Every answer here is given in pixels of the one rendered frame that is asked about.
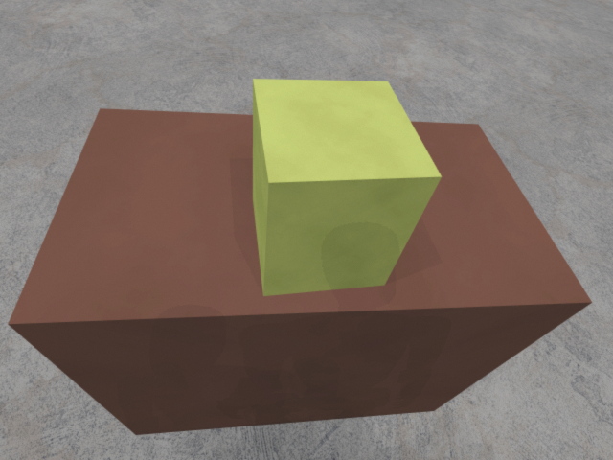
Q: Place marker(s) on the pedestal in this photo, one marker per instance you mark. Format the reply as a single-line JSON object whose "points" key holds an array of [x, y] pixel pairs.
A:
{"points": [[147, 293]]}

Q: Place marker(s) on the carton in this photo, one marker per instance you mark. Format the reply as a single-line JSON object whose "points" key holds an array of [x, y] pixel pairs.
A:
{"points": [[340, 181]]}

